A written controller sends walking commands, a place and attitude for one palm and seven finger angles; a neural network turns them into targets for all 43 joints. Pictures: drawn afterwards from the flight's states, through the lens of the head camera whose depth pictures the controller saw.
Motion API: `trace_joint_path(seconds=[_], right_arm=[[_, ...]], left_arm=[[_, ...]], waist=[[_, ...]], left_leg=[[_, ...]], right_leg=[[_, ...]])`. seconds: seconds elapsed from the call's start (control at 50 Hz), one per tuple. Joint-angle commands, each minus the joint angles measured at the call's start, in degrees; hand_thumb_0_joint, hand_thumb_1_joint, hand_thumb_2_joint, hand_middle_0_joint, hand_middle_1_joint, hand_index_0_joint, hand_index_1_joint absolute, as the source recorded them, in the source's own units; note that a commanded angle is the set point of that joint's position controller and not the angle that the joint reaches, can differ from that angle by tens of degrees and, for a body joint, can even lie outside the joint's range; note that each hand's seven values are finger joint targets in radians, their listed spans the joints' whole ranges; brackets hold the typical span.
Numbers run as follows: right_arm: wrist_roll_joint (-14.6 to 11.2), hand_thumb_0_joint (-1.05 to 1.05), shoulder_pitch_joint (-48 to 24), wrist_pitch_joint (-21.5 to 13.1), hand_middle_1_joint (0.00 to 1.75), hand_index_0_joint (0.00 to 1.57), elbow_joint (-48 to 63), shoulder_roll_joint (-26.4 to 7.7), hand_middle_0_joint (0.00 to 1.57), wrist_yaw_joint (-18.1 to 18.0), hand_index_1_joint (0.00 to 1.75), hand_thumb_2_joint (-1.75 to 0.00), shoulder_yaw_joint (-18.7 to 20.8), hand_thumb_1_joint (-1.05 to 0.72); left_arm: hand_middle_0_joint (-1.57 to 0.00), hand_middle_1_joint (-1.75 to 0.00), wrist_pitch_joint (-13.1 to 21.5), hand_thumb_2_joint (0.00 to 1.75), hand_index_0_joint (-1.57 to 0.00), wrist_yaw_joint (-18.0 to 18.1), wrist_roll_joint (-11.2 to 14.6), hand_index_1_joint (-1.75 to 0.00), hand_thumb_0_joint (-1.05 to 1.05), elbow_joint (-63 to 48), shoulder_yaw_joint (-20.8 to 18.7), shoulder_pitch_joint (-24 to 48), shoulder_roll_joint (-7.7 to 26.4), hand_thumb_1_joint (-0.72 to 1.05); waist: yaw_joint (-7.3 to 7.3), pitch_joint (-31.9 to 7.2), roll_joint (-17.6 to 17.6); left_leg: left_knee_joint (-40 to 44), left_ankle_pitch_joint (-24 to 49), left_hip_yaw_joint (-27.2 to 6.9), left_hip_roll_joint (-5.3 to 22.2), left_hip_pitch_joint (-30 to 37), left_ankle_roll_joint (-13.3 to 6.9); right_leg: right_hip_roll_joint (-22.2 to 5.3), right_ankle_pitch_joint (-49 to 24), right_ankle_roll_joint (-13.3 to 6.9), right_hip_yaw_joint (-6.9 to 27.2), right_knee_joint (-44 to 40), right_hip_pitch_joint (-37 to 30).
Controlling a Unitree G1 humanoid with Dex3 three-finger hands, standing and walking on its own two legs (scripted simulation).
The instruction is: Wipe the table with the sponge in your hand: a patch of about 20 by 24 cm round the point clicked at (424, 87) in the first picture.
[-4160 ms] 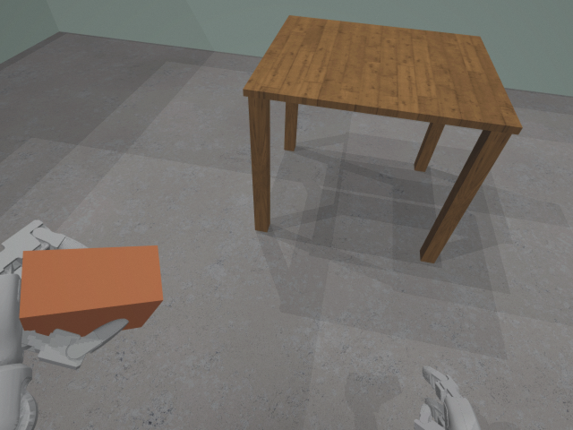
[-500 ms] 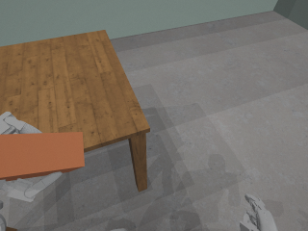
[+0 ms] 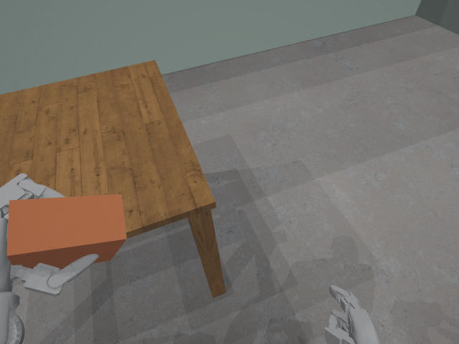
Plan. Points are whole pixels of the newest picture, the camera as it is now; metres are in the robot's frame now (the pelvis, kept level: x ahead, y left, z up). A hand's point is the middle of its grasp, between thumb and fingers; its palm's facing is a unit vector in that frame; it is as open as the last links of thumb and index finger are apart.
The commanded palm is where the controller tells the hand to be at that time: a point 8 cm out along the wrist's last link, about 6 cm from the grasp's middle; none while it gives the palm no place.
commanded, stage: come to a stop and stand still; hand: left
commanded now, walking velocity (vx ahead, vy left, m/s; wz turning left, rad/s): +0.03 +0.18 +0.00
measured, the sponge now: (84, 234) +0.22 +0.21 +0.15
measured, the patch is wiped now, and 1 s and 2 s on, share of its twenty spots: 0.00 0.00 0.00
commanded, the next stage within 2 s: look again from close up in 0.80 s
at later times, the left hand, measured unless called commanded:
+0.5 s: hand out of the picture +0.15 +0.27 +0.17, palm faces +0.50 -0.77 -0.40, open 9.9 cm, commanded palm +0.11 +0.29 +0.18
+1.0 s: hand out of the picture +0.17 +0.30 +0.19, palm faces +0.54 -0.72 -0.43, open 9.9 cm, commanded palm +0.09 +0.28 +0.18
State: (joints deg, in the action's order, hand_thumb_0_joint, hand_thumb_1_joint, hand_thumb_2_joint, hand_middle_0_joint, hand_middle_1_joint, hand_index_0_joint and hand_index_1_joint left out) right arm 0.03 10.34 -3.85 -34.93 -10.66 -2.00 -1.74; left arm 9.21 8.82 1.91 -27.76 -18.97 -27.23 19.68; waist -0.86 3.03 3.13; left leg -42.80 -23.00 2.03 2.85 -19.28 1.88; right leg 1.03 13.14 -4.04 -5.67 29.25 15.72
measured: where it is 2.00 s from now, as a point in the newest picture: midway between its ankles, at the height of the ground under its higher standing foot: outside the picture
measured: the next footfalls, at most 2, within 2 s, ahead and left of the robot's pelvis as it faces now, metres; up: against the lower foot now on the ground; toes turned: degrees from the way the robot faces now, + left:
left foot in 0.30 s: -0.01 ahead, +0.10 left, +0.00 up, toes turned +0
right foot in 0.56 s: +0.00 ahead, -0.09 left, +0.00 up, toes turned -3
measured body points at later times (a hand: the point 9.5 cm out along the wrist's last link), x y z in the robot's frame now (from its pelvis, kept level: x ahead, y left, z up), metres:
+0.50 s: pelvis -0.04 +0.01 +0.00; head -0.05 +0.01 +0.45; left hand +0.12 +0.31 +0.19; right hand +0.12 -0.20 -0.09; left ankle -0.06 +0.14 -0.74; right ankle -0.04 -0.09 -0.72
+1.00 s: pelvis -0.07 +0.00 +0.00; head -0.04 +0.01 +0.45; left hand +0.13 +0.34 +0.21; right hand +0.11 -0.24 -0.08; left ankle -0.06 +0.11 -0.73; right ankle -0.04 -0.09 -0.74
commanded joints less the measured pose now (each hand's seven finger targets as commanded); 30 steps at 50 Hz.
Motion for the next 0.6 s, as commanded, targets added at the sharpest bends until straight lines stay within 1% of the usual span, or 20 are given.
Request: trace_joint_path(seconds=[0.0, 0.04, 0.16, 0.2, 0.22, 0.24, 0.26, 0.28, 0.3, 0.32, 0.34, 0.36, 0.38, 0.42, 0.46, 0.5, 0.52, 0.54, 0.56, 0.58], right_arm=[[-0.58, 0.00, -4.54, -1.98, 0.30, 0.20, 8.72, -4.65, 0.20, -1.31, 0.30, -0.90, 2.03, -0.90], [-0.56, 0.00, -5.62, -1.70, 0.30, 0.20, 9.04, -5.20, 0.20, -1.90, 0.30, -0.90, 2.42, -0.90], [-0.01, 0.00, -4.19, -1.27, 0.30, 0.20, 9.90, -6.99, 0.20, -2.08, 0.30, -0.90, 3.93, -0.90], [0.16, 0.00, -2.84, -1.24, 0.30, 0.20, 9.53, -7.40, 0.20, -1.83, 0.30, -0.90, 4.26, -0.90], [0.15, 0.00, -2.30, -1.17, 0.30, 0.20, 9.35, -7.48, 0.20, -1.89, 0.30, -0.90, 4.42, -0.90], [0.19, 0.00, -1.81, -1.19, 0.30, 0.20, 9.45, -7.52, 0.20, -1.91, 0.30, -0.90, 4.49, -0.90], [0.32, 0.00, -1.77, -1.30, 0.30, 0.20, 9.70, -8.17, 0.20, -2.22, 0.30, -0.90, 4.68, -0.90], [0.42, 0.00, -2.08, -1.47, 0.30, 0.20, 10.22, -9.37, 0.20, -2.50, 0.30, -0.90, 4.97, -0.90], [0.00, 0.00, -2.08, -1.75, 0.30, 0.20, 10.06, -9.85, 0.20, -2.41, 0.30, -0.90, 4.86, -0.90], [-0.24, 0.00, -2.29, -2.11, 0.30, 0.20, 9.70, -8.68, 0.20, -2.50, 0.30, -0.90, 4.69, -0.90], [0.15, 0.00, -3.05, -2.50, 0.30, 0.20, 8.80, -7.80, 0.20, -2.74, 0.30, -0.90, 4.21, -0.90], [0.10, 0.00, -3.03, -2.81, 0.30, 0.20, 8.64, -7.68, 0.20, -2.65, 0.30, -0.90, 4.27, -0.90], [-0.12, 0.00, -2.95, -3.20, 0.30, 0.20, 8.22, -8.02, 0.20, -2.40, 0.30, -0.90, 4.37, -0.90], [-0.43, 0.00, -2.49, -4.11, 0.30, 0.20, 7.54, -8.18, 0.20, -2.31, 0.30, -0.90, 4.17, -0.90], [-0.16, 0.00, -1.98, -4.38, 0.30, 0.20, 6.58, -8.51, 0.20, -2.07, 0.30, -0.90, 3.96, -0.90], [-0.18, 0.00, -2.71, -4.54, 0.30, 0.20, 6.57, -8.46, 0.20, -1.67, 0.30, -0.90, 3.67, -0.90], [-0.14, 0.00, -3.14, -4.41, 0.30, 0.20, 6.38, -8.28, 0.20, -1.59, 0.30, -0.90, 3.55, -0.90], [-0.14, 0.00, -3.02, -4.20, 0.30, 0.20, 6.57, -7.69, 0.20, -1.35, 0.30, -0.90, 3.49, -0.90], [-0.15, 0.00, -2.47, -3.91, 0.30, 0.20, 6.90, -6.94, 0.20, -1.18, 0.30, -0.90, 3.42, -0.90], [-0.42, 0.00, -2.17, -3.85, 0.30, 0.20, 7.02, -6.34, 0.20, -0.82, 0.30, -0.90, 3.54, -0.90]], left_arm=[[-1.20, -1.60, 3.59, 1.30, -1.20, 1.51, 0.25, -1.60, 0.00, -8.57, -8.36, 0.94, 10.88, 0.10], [-1.20, -1.60, 4.61, 1.30, -1.20, 1.71, -0.03, -1.60, 0.00, -10.18, -9.01, 1.80, 11.84, 0.10], [-1.20, -1.60, 5.43, 1.30, -1.20, 2.09, -0.22, -1.60, 0.00, -12.70, -9.21, -2.01, 11.71, 0.10], [-1.20, -1.60, 5.50, 1.30, -1.20, 2.24, -0.44, -1.60, 0.00, -13.79, -8.97, -1.76, 11.51, 0.10], [-1.20, -1.60, 5.49, 1.30, -1.20, 2.23, -0.41, -1.60, 0.00, -14.35, -8.70, -1.46, 11.49, 0.10], [-1.20, -1.60, 5.64, 1.30, -1.20, 2.13, -0.37, -1.60, 0.00, -15.16, -7.69, -0.65, 10.85, 0.10], [-1.20, -1.60, 5.97, 1.30, -1.20, 2.17, -0.29, -1.60, 0.00, -15.32, -7.60, 0.45, 11.10, 0.10], [-1.20, -1.60, 6.45, 1.30, -1.20, 2.09, -0.32, -1.60, 0.00, -15.81, -6.93, 1.84, 10.63, 0.10], [-1.20, -1.60, 6.67, 1.30, -1.20, 2.09, -0.68, -1.60, 0.00, -15.03, -6.94, 2.47, 10.69, 0.10], [-1.20, -1.60, 6.75, 1.30, -1.20, 1.88, -0.74, -1.60, 0.00, -14.01, -7.05, 4.04, 11.50, 0.10], [-1.20, -1.60, 6.20, 1.30, -1.20, 1.71, -1.29, -1.60, 0.00, -11.10, -6.43, 4.60, 10.78, 0.10], [-1.20, -1.60, 5.81, 1.30, -1.20, 1.59, -1.52, -1.60, 0.00, -10.44, -6.03, 5.81, 10.55, 0.10], [-1.20, -1.60, 5.58, 1.30, -1.20, 1.31, -1.51, -1.60, 0.00, -9.65, -4.72, 6.60, 9.31, 0.10], [-1.20, -1.60, 5.29, 1.30, -1.20, 1.05, -1.23, -1.60, 0.00, -10.26, -3.09, 10.12, 8.65, 0.10], [-1.20, -1.60, 4.68, 1.30, -1.20, 0.99, -1.04, -1.60, 0.00, -8.29, -2.41, 9.33, 8.00, 0.10], [-1.20, -1.60, 4.42, 1.30, -1.20, 0.95, -1.19, -1.60, 0.00, -9.13, -2.29, 11.78, 8.59, 0.10], [-1.20, -1.60, 4.45, 1.30, -1.20, 0.98, -1.50, -1.60, 0.00, -9.68, -3.07, 12.30, 9.65, 0.10], [-1.20, -1.60, 4.59, 1.30, -1.20, 1.21, -1.40, -1.60, 0.00, -10.13, -4.04, 11.83, 10.67, 0.10], [-1.20, -1.60, 4.53, 1.30, -1.20, 1.41, -1.22, -1.60, 0.00, -9.51, -5.30, 10.76, 11.88, 0.10], [-1.20, -1.60, 3.96, 1.30, -1.20, 1.16, -0.56, -1.60, 0.00, -9.01, -4.92, 9.85, 10.80, 0.10]], waist=[[1.23, -10.81, -10.53], [0.80, -11.57, -9.72], [-0.41, -11.44, -9.52], [0.06, -12.13, -8.65], [0.66, -11.70, -7.23], [1.12, -11.47, -5.62], [1.09, -10.70, -2.44], [0.85, -8.65, 3.63], [0.42, -7.31, 8.14], [0.42, -6.29, 9.04], [0.98, -3.24, 11.11], [1.09, -1.18, 9.96], [1.05, -0.75, 9.31], [1.18, -0.91, 7.79], [1.25, -2.23, 6.84], [1.15, -4.40, 6.64], [1.41, -5.64, 5.08], [1.81, -7.95, 1.37], [2.23, -9.28, -5.03], [1.97, -9.82, -11.38]], left_leg=[[-12.37, -1.35, -3.18, -1.06, -6.31, 0.25], [-8.63, -0.79, -2.27, -1.01, -5.30, 0.07], [4.04, -1.47, 0.15, -1.87, -1.23, -1.41], [10.87, 1.01, 0.81, -2.39, 2.19, -1.82], [15.31, 3.34, 0.59, -2.21, 6.15, -2.01], [19.79, 5.48, 0.42, -1.87, 9.55, -2.39], [23.74, 3.58, -2.15, 0.84, 9.99, -3.59], [27.65, 0.92, -9.43, 6.33, 8.33, -6.21], [29.49, 1.63, -16.13, 12.43, 7.27, -9.01], [31.66, -1.25, -17.45, 14.97, 4.17, -9.99], [33.55, -6.37, -16.95, 14.98, -0.77, -10.71], [32.61, -5.71, -16.10, 14.34, -1.87, -11.06], [30.46, -2.27, -13.13, 13.20, -0.26, -10.62], [28.30, 4.87, -9.72, 11.78, 3.68, -9.55], [24.22, 16.32, -10.10, 11.58, 6.09, -8.95], [19.54, 20.39, -7.69, 10.08, 6.77, -7.10], [17.13, 19.00, -6.26, 8.96, 4.74, -5.82], [13.20, 16.95, -4.70, 7.23, 1.29, -4.56], [8.39, 12.70, -1.12, 3.33, -1.08, -2.67], [4.56, 3.27, 0.78, -1.48, -1.97, -0.97]], right_leg=[[-18.38, -28.20, -3.09, 15.47, -9.48, -10.18], [-18.13, -28.30, -3.09, 13.91, -8.86, -10.83], [-18.04, -10.06, -3.45, 16.18, -13.06, -10.21], [-16.91, -4.09, -2.44, 15.59, -13.52, -9.59], [-15.90, 0.29, -1.36, 14.60, -13.02, -6.58], [-13.86, 4.51, 0.00, 13.12, -11.66, -4.77], [-10.62, 8.79, 1.56, 11.49, -8.80, -3.55], [-6.15, 11.48, 3.19, 8.98, -3.29, -0.82], [-2.60, 9.20, 4.34, 4.81, 3.85, 1.87], [-1.49, 10.38, 4.74, 3.02, 11.49, 3.41], [-1.46, 11.70, 4.61, 3.46, 17.84, 4.24], [-1.70, 10.77, 4.57, 3.64, 19.67, 5.32], [-1.67, 10.33, 4.68, 3.20, 18.05, 6.04], [-1.03, 9.89, 5.30, 1.35, 13.39, 6.32], [-0.28, 9.62, 5.36, 0.62, 4.79, 3.00], [-0.14, 3.64, 4.96, 0.15, -5.00, -3.05], [-1.42, -0.59, 4.38, 1.64, -7.75, -6.88], [-5.21, -7.49, 2.55, 6.68, -7.20, -11.77], [-10.69, -15.36, -0.07, 14.07, -7.20, -13.11], [-14.80, -13.18, -2.85, 19.29, -9.72, -11.36]])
